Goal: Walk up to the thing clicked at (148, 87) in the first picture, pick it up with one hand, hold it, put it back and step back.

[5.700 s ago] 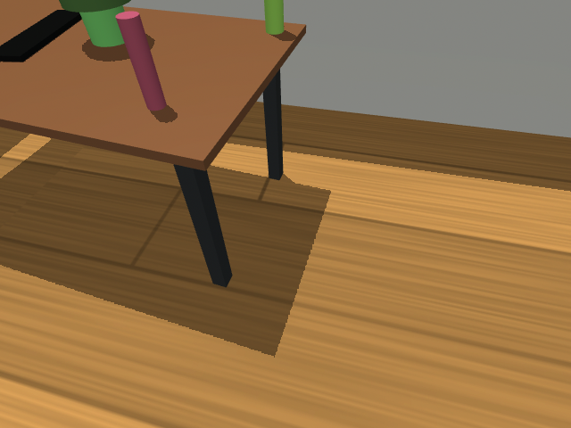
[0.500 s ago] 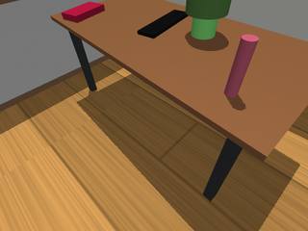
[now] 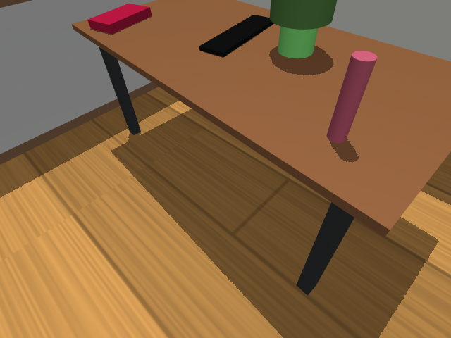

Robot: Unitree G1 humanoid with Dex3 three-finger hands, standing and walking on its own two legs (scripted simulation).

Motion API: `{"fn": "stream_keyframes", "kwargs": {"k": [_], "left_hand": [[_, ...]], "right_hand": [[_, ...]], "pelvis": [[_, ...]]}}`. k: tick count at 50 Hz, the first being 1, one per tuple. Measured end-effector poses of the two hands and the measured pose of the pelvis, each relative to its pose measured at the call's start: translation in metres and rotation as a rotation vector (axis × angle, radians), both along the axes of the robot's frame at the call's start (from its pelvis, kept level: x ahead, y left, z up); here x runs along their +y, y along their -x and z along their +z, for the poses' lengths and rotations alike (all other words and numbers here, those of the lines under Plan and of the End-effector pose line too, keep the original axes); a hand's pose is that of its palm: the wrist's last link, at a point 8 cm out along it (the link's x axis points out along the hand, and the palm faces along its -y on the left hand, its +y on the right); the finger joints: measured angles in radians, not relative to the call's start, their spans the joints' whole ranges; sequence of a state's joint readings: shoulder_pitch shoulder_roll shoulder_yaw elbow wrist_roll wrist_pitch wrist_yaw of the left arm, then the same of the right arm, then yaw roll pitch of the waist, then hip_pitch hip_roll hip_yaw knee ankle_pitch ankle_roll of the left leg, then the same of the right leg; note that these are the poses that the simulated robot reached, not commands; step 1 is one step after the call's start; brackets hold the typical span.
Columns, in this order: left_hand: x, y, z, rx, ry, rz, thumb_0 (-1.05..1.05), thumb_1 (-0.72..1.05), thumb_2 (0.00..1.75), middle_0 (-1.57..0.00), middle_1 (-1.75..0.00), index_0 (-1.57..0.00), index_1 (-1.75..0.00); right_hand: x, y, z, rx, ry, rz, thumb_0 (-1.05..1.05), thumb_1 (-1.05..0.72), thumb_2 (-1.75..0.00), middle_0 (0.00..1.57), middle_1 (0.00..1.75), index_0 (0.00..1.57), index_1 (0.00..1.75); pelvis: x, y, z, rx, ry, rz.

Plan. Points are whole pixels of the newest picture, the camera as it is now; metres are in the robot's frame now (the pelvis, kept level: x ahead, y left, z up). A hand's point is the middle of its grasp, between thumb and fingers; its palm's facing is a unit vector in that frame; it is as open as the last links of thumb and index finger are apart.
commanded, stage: stand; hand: left
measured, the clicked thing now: (348, 101) +0.65 -0.29 +0.08
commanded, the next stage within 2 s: walk up in 0.52 s
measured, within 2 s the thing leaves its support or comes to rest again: neither
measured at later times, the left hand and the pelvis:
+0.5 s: hand out of the picture +0.08 +0.26 -0.16, palm faces -0.02 -0.94 -0.35, open 7.4 cm; pelvis +0.00 +0.00 +0.00, yaw +0 degrees
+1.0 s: hand (131, 330) +0.19 +0.22 -0.15, palm faces -0.28 -0.84 -0.47, open 7.4 cm; pelvis +0.09 -0.04 -0.03, yaw -20 degrees
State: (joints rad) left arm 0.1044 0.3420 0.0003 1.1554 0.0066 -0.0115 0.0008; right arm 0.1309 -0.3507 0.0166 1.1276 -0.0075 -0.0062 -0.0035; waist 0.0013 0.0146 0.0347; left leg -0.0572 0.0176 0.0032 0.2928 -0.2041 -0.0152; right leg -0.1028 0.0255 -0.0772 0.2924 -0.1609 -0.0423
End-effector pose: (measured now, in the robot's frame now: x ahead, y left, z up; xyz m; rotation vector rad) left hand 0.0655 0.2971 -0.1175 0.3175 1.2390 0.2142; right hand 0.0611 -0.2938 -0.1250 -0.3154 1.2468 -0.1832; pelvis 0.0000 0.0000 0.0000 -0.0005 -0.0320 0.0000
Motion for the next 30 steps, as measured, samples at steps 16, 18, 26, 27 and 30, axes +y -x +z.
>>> {"fn": "stream_keyframes", "kwargs": {"k": [16,18,26,27,30], "left_hand": [[0.001,-0.004,-0.001,-0.001,0.002,-0.006,0.00,0.90,0.89,-0.20,-0.30,-0.21,-0.30],[0.001,-0.004,0.000,-0.003,0.002,-0.007,0.00,0.90,0.89,-0.20,-0.30,-0.21,-0.30],[0.003,-0.006,0.000,-0.009,0.000,-0.008,0.00,0.90,0.89,-0.20,-0.30,-0.21,-0.30],[0.004,-0.006,0.000,-0.010,0.004,-0.011,0.00,0.90,0.89,-0.20,-0.30,-0.21,-0.30],[0.008,-0.008,-0.003,0.014,0.003,-0.053,0.00,0.90,0.89,-0.20,-0.30,-0.21,-0.30]], "right_hand": [[0.001,-0.001,0.001,0.000,0.003,-0.003,0.00,-0.91,-0.90,0.20,0.30,0.20,0.30],[0.002,-0.001,0.001,-0.003,0.003,-0.004,0.00,-0.91,-0.90,0.20,0.30,0.20,0.30],[0.004,-0.002,0.001,-0.009,0.002,-0.004,0.00,-0.91,-0.90,0.20,0.30,0.20,0.30],[0.003,-0.002,0.001,-0.019,-0.002,-0.011,0.00,-0.91,-0.90,0.20,0.30,0.20,0.30],[-0.006,-0.003,0.003,-0.108,0.001,-0.060,0.00,-0.90,-0.90,0.21,0.30,0.21,0.31]], "pelvis": [[0.002,-0.002,0.000,0.001,0.001,-0.004],[0.002,-0.002,0.000,-0.001,0.001,-0.005],[0.003,-0.002,0.000,-0.003,0.000,-0.006],[0.004,-0.001,-0.001,-0.002,-0.002,-0.018],[0.004,-0.003,-0.007,0.000,-0.017,-0.086]]}}
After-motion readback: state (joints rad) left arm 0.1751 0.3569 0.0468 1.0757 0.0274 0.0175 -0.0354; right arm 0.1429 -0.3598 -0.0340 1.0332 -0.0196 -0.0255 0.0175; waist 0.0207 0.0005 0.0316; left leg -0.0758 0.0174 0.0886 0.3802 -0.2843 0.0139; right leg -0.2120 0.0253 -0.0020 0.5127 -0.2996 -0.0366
